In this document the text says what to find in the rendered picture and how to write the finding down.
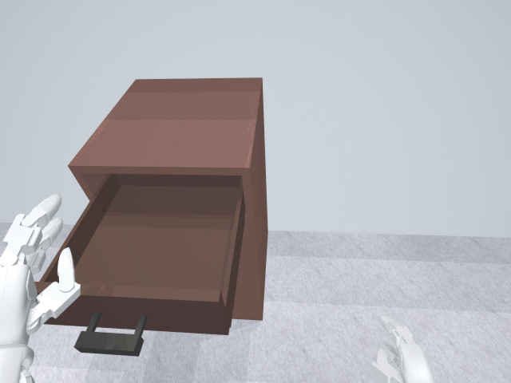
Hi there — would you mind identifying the right robot hand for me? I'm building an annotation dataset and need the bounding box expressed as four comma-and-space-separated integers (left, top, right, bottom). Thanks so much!
372, 315, 434, 383

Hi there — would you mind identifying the handle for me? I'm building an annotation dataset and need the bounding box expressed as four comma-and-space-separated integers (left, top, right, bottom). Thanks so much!
74, 312, 148, 357

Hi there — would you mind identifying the drawer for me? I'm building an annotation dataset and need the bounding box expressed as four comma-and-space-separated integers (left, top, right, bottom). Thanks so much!
34, 174, 246, 335

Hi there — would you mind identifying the left robot forearm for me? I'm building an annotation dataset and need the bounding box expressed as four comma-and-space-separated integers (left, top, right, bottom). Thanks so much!
0, 344, 35, 383

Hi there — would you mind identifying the cabinet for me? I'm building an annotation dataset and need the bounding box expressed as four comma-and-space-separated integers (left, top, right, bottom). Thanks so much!
68, 77, 268, 321

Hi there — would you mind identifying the left robot hand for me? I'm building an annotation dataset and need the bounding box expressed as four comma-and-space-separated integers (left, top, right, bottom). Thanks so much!
0, 194, 81, 345

